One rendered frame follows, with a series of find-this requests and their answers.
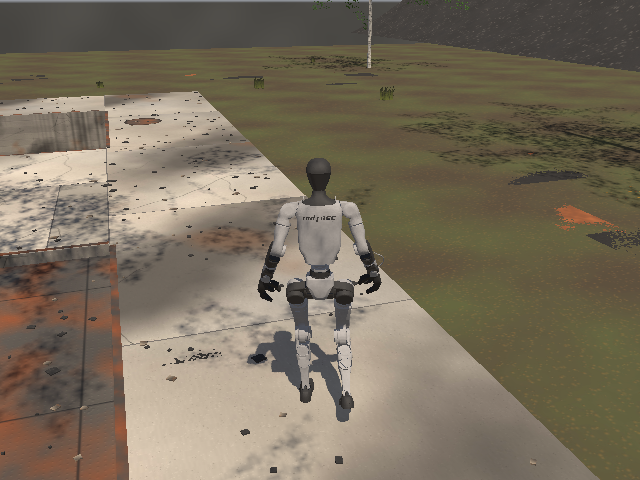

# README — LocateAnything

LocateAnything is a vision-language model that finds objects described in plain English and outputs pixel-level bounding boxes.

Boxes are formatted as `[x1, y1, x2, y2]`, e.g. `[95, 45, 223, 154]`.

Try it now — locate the robot right upper arm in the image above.
[340, 201, 370, 256]

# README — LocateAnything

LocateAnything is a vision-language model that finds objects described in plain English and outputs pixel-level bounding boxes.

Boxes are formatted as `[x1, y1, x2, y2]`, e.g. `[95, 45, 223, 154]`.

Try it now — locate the robot left upper arm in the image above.
[270, 201, 299, 258]

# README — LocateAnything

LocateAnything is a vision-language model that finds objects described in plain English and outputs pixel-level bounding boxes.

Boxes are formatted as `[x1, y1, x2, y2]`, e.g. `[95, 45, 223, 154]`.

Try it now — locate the right robot shin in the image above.
[337, 328, 352, 396]

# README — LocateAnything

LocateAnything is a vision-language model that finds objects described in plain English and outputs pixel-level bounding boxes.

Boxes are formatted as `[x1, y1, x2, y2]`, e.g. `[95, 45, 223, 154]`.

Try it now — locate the left robot thigh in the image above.
[286, 278, 312, 343]

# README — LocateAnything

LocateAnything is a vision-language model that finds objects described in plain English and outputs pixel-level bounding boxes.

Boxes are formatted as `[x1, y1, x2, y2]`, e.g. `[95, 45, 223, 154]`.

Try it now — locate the right robot forearm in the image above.
[360, 240, 379, 277]

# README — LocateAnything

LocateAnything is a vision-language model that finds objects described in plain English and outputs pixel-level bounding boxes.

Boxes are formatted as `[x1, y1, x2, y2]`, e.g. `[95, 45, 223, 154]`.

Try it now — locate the right robot hand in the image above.
[358, 274, 382, 294]

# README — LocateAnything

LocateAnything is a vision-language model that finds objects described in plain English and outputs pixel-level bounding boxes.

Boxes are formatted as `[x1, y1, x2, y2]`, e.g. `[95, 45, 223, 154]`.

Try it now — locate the left robot forearm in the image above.
[260, 241, 280, 283]

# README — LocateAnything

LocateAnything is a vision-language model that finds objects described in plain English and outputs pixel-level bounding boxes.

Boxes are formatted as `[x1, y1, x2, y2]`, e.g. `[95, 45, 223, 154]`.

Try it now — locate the left robot hand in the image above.
[257, 279, 281, 302]

